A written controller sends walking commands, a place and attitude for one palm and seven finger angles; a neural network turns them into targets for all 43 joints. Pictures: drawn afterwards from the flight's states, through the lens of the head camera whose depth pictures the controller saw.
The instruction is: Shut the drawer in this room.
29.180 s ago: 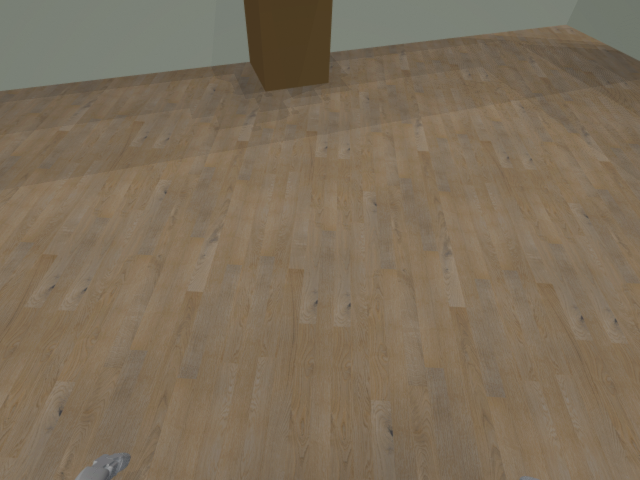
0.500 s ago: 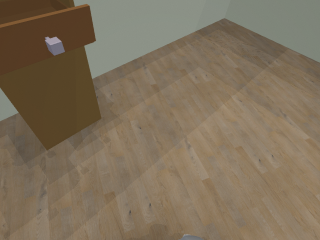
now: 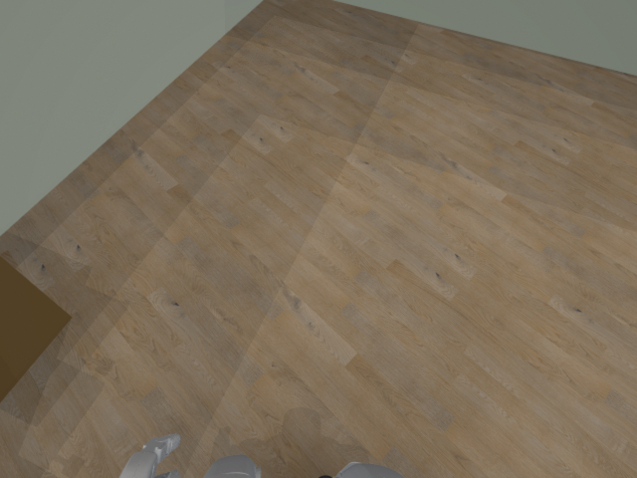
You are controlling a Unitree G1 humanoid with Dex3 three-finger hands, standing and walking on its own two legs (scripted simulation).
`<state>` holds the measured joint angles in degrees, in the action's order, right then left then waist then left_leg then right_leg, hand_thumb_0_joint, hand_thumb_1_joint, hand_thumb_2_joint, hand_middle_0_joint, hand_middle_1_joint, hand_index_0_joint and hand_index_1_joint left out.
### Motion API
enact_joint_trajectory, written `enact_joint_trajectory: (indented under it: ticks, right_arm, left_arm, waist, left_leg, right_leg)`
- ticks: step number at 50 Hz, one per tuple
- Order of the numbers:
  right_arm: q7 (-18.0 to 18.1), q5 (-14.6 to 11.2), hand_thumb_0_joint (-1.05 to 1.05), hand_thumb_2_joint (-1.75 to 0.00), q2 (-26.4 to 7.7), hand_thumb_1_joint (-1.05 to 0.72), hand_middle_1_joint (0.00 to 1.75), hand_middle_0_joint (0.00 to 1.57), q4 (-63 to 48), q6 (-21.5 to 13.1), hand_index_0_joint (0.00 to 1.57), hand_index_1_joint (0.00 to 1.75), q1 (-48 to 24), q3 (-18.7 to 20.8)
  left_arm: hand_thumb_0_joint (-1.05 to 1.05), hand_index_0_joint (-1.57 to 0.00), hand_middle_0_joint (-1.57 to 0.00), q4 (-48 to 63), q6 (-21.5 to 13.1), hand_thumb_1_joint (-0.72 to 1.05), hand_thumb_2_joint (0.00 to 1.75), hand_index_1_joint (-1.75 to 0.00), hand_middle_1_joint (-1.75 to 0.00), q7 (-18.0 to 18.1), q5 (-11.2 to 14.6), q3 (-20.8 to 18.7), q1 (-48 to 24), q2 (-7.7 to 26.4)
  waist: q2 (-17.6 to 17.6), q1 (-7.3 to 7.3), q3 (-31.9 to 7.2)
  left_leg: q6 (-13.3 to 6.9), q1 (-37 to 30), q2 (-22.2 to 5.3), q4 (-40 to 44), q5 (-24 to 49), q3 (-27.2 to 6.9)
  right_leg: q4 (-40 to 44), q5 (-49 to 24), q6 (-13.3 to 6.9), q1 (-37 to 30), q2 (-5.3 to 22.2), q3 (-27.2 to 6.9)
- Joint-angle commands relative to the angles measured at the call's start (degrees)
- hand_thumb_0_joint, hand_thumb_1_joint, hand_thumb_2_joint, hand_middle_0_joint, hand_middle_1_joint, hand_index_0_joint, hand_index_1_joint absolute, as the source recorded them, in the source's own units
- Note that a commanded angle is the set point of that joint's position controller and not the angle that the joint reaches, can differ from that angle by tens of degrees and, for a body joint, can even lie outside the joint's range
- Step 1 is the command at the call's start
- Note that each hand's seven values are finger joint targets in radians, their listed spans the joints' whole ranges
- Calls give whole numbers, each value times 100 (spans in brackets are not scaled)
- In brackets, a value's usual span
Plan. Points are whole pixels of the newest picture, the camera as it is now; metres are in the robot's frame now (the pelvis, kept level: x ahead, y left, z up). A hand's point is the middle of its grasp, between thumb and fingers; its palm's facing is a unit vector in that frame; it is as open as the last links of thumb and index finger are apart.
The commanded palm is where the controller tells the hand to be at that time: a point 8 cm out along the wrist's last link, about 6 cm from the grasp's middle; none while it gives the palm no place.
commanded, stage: walk to a spot facing it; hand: left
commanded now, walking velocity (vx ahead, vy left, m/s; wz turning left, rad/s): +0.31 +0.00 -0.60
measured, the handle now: out of the picture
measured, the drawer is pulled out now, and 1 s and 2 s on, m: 0.19 0.19 0.19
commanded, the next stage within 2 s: none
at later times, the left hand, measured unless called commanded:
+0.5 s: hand (135, 374) +0.27 +0.29 -0.17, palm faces -0.21 -0.95 -0.22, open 7.4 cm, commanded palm none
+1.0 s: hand (257, 251) +0.49 +0.11 -0.13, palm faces -0.59 -0.76 -0.28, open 7.4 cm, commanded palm none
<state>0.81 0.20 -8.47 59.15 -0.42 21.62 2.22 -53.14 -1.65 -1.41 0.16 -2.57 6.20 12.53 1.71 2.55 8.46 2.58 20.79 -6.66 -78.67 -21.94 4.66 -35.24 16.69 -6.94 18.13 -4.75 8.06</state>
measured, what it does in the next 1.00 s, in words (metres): walks ahead, turning right: left foot, then right foot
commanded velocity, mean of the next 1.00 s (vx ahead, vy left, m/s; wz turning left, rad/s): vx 0.06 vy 0.00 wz -0.60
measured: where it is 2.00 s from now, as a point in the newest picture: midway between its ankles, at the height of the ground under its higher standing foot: (289, 419)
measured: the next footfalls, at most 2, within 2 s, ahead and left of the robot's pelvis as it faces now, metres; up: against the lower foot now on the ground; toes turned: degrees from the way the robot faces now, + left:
left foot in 0.36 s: +0.30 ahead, +0.18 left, +0.00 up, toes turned -7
right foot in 0.80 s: +0.28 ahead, -0.09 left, +0.00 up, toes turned -38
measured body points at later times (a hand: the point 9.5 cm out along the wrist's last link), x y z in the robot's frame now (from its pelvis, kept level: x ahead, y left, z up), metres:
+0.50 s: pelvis +0.21 +0.08 +0.01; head +0.26 +0.09 +0.46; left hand +0.28 +0.34 -0.15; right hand +0.30 -0.18 -0.10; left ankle +0.26 +0.18 -0.72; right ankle +0.10 -0.02 -0.62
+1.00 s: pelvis +0.27 +0.02 +0.01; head +0.30 -0.03 +0.46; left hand +0.52 +0.15 -0.11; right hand +0.15 -0.22 -0.15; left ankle +0.35 +0.18 -0.63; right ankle +0.25 -0.06 -0.72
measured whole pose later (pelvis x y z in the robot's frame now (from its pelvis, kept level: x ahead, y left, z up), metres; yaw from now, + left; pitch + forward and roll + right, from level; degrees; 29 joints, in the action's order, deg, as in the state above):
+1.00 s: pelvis +0.27 +0.02 +0.01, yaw -37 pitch +0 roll +2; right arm 0.7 1.1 -14.1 53.1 3.3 10.8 3.5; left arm -50.2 1.5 -0.2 -0.6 -3.0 6.6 12.3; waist -1.4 1.7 7.8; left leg 5.5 28.0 -7.3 -66.8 -23.7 2.8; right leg -32.5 13.4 -3.5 18.8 -0.8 1.3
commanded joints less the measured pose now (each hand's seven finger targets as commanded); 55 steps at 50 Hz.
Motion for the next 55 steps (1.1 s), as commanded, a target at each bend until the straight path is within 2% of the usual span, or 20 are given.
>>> enact_joint_trajectory:
  ticks: [1,5,13,15,16,17,18,19,22,24,27,36,38,39,40,41,42,44,47,55]
  right_arm:
    - [-14,89,0,-90,-642,-90,30,20,-732,-71,20,30,-190,202]
    - [-81,110,0,-90,-671,-90,30,20,-933,-65,20,30,-636,208]
    - [-137,88,0,-90,-697,-90,30,20,-1499,-263,20,30,-2137,132]
    - [-65,72,0,-90,-821,-90,30,20,-1413,-286,20,30,-1830,169]
    - [-12,84,0,-90,-1038,-90,30,20,-1223,-303,20,30,-1192,230]
    - [44,146,0,-90,-1612,-90,30,20,-1047,-339,20,30,-410,358]
    - [39,163,0,-90,-2076,-90,30,20,-874,-327,20,30,290,451]
    - [27,103,0,-90,-1871,-90,30,20,-856,-238,20,30,306,351]
    - [57,124,0,-90,-1259,-90,30,20,-1068,-229,20,30,-792,194]
    - [57,135,0,-90,-1092,-90,30,20,-1035,-214,20,30,-992,159]
    - [53,116,0,-90,-1178,-90,30,20,-1047,-185,20,30,-1118,219]
    - [-6,146,0,-90,-1379,-90,30,20,-890,-71,20,30,-767,441]
    - [-19,126,0,-90,-1485,-90,30,20,-876,-50,20,30,-750,473]
    - [-47,87,0,-90,-1474,-90,30,20,-912,-40,20,30,-710,463]
    - [-90,40,0,-90,-1061,-90,30,20,-1116,-2,20,30,-672,342]
    - [-28,7,0,-90,-921,-90,30,20,-1306,59,20,30,-884,278]
    - [52,-14,0,-90,-995,-90,30,20,-1275,118,20,30,-950,258]
    - [30,33,0,-90,-1050,-90,30,20,-1184,159,20,30,-1111,259]
    - [7,93,0,-90,-1043,-90,30,20,-1002,266,20,30,-800,252]
    - [9,53,0,-90,-965,-90,30,20,-1213,228,20,30,-1282,221]
  left_arm:
    - [0,-20,-20,101,-163,90,90,-30,-30,164,-81,-249,568,946]
    - [0,-20,-20,49,-247,90,90,-30,-30,84,-93,-300,794,939]
    - [0,-20,-20,34,-173,90,90,-30,-30,143,-120,-378,1387,1043]
    - [0,-20,-20,68,-118,90,90,-30,-30,176,-98,-389,1301,1062]
    - [0,-20,-20,100,-104,90,90,-30,-30,193,-75,-383,1156,1060]
    - [0,-20,-20,196,-103,90,90,-30,-30,178,18,-353,1150,832]
    - [0,-20,-20,271,-148,90,90,-30,-30,130,88,-261,1276,513]
    - [0,-20,-20,245,-133,90,90,-30,-30,167,28,-281,1204,660]
    - [0,-20,-20,275,57,90,90,-30,-30,71,-78,-330,812,620]
    - [0,-20,-20,286,213,90,90,-30,-30,-19,-105,-315,849,466]
    - [0,-20,-20,346,368,90,90,-30,-30,-65,-92,-324,910,299]
    - [0,-20,-20,736,342,90,90,-30,-30,-67,-149,-290,62,295]
    - [0,-20,-20,663,261,90,90,-30,-30,-41,-151,-304,446,434]
    - [0,-20,-20,513,183,90,90,-30,-30,-7,-162,-355,1008,701]
    - [0,-20,-20,387,86,90,90,-30,-30,74,-207,-490,1490,1470]
    - [0,-20,-20,252,112,90,90,-30,-30,156,-63,-568,1783,1860]
    - [0,-20,-20,252,157,90,90,-30,-30,230,-22,-547,1628,1685]
    - [0,-20,-20,512,216,90,90,-30,-30,258,-20,-457,806,1356]
    - [0,-20,-20,673,200,90,90,-30,-30,250,-58,-355,201,1133]
    - [0,-20,-20,554,226,90,90,-30,-30,176,-127,-386,408,1228]
  waist:
    - [-319,-131,-398]
    - [525,-190,-550]
    - [776,-697,-973]
    - [729,-488,-1249]
    - [511,-160,-1589]
    - [-487,176,-2211]
    - [-1864,358,-2819]
    - [-1312,363,-2560]
    - [-1356,-44,-1090]
    - [-1389,-227,-703]
    - [-1396,-371,-781]
    - [-1240,-118,-860]
    - [-892,-367,-1156]
    - [-379,-687,-1484]
    - [1543,-918,-1796]
    - [1778,-978,-2070]
    - [998,-855,-1927]
    - [807,-628,-1633]
    - [529,-253,-1389]
    - [692,-386,-1005]
  left_leg:
    - [126,872,-368,586,343,-432]
    - [303,1163,-280,1591,843,-315]
    - [226,976,269,3946,691,-64]
    - [166,105,428,4772,959,24]
    - [72,-1220,314,5411,1695,-14]
    - [-271,-3015,-794,5345,3104,-1010]
    - [-1022,-4209,-2559,4973,5336,-2450]
    - [-1329,-3717,-2636,5039,5793,-2201]
    - [-994,-1858,-1948,5593,4363,-1109]
    - [-804,-1205,-1567,5782,3942,-358]
    - [-739,-985,-1381,5925,3331,295]
    - [-681,-1552,-1570,5349,3501,788]
    - [-434,-1632,-1495,4499,3987,993]
    - [-176,-1111,-1298,3426,3739,1193]
    - [180,724,-476,1812,313,1248]
    - [307,1388,82,577,-1750,473]
    - [242,1418,-116,454,-1521,-254]
    - [278,1450,-245,502,-728,-366]
    - [344,888,-157,1054,-54,-302]
    - [322,546,200,2576,-130,-280]
  right_leg:
    - [1950,-1694,-412,65,1892,-2076]
    - [1910,-1844,-356,-135,1401,-1827]
    - [994,-3424,-223,-1545,1324,-2329]
    - [438,-3998,-71,-1541,1252,-2353]
    - [-241,-3766,184,-937,1075,-2191]
    - [-1349,-2125,533,303,502,-1703]
    - [-3227,1972,785,1559,95,-1053]
    - [-3981,2053,798,1692,424,-1293]
    - [-4146,1260,986,1751,865,-1049]
    - [-3703,943,1023,1467,942,-782]
    - [-3086,520,1062,1202,965,-530]
    - [-797,175,944,698,832,-106]
    - [78,-234,804,-67,643,-1]
    - [778,-1243,671,-1153,745,-219]
    - [925,-3705,60,-2561,2175,-2300]
    - [839,-6075,-611,-2633,3040,-3200]
    - [846,-5533,-747,-2531,2893,-2663]
    - [991,-3868,-441,-1954,2260,-2427]
    - [1263,-3069,-116,-972,1790,-1864]
    - [1537,-1722,-300,-431,1608,-2574]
